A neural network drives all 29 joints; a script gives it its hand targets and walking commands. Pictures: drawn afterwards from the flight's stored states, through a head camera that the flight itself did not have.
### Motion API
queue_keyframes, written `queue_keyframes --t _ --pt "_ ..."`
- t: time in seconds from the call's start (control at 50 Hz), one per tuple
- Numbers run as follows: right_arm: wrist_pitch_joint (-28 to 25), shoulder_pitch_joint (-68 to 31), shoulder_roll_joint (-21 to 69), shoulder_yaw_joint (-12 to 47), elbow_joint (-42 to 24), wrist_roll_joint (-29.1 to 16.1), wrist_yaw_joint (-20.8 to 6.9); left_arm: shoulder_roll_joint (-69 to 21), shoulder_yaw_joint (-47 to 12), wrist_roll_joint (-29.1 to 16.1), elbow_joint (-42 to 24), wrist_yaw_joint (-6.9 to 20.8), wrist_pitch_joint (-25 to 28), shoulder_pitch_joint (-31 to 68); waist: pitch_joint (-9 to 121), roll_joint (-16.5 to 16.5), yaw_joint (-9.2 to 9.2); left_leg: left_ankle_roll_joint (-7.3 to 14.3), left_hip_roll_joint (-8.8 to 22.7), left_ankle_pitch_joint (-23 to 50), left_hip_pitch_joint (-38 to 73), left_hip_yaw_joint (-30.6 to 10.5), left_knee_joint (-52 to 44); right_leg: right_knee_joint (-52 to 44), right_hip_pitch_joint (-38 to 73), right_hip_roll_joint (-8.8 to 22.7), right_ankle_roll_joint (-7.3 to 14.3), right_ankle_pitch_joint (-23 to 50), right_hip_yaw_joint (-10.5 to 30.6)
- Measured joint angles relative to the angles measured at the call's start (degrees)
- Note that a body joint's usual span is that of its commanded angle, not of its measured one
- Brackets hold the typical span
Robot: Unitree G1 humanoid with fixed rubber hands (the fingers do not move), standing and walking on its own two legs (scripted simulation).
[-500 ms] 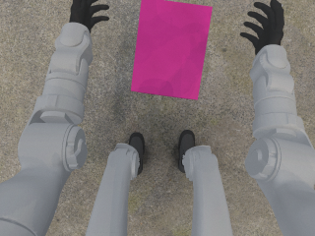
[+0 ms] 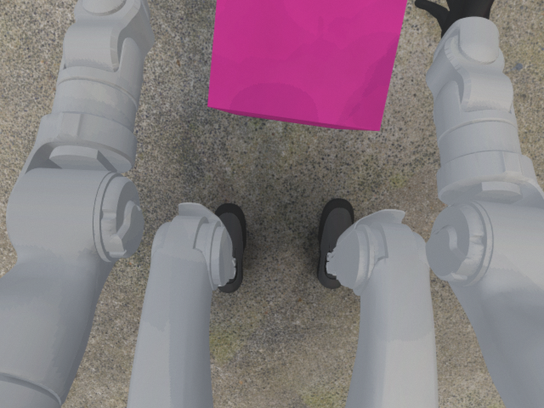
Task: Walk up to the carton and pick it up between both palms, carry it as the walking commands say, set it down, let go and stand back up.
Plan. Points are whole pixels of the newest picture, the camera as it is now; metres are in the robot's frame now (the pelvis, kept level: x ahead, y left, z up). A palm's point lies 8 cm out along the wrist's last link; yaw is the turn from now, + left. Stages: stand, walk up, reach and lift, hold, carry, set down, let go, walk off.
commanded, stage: reach and lift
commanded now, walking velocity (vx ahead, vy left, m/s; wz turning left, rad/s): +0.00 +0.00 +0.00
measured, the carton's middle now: (302, 29) +0.56 -0.03 -0.32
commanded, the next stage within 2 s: none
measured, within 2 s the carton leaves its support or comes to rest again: neither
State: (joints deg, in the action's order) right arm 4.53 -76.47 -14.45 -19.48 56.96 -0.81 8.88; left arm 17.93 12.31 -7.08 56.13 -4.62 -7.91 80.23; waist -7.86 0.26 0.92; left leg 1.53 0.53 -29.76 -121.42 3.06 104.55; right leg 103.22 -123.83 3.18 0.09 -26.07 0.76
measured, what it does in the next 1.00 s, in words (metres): lowers itself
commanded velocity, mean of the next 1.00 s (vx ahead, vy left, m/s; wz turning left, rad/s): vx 0.00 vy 0.00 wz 0.00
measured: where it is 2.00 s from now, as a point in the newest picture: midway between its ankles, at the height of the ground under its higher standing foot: (281, 260)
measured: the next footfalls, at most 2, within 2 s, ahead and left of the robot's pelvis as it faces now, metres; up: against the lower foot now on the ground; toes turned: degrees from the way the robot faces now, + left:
none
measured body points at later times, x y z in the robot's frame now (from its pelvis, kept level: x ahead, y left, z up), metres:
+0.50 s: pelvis -0.02 +0.00 -0.08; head +0.37 -0.01 +0.14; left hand +0.58 +0.15 -0.26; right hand +0.55 -0.20 -0.27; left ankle +0.10 +0.11 -0.43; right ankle +0.12 -0.13 -0.43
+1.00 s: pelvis -0.02 +0.00 -0.08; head +0.36 -0.01 +0.16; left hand +0.58 +0.14 -0.23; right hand +0.55 -0.21 -0.25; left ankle +0.10 +0.11 -0.43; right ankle +0.12 -0.13 -0.43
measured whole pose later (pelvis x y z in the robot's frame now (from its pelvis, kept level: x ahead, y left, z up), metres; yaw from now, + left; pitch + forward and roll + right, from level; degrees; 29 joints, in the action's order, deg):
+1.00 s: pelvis -0.02 +0.00 -0.08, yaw -1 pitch +34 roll +0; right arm 2.9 -90.0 -21.0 -9.2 69.4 -11.1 7.6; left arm 22.4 2.9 -13.3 66.8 -3.3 -5.7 92.9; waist -25.9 0.1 1.8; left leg 1.8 0.5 -32.4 -123.7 2.2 122.6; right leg 120.5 -125.6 2.9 0.0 -28.4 0.8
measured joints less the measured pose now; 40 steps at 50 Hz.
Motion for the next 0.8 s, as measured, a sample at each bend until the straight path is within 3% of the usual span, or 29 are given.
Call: queue_keyframes --t 0.54,0.8 --pt "-2.18 -14.08 -6.54 9.06 8.18 -9.38 0.46 5.35 -8.44 -8.15 6.81 -1.02 2.55 12.47 -22.42 -0.09 0.78 0.22 0.0 -1.9 -2.54 -0.72 17.65 16.92 -2.05 0.04 0.0 -1.64 0.0" --pt "-1.58 -13.59 -6.6 9.75 11.42 -10.31 0.38 5.42 -9.41 -8.38 9.35 -0.3 2.25 12.62 -19.53 -0.14 0.91 0.29 0.0 -2.13 -2.22 -0.76 18.04 17.26 -1.73 -0.07 0.0 -1.83 0.0"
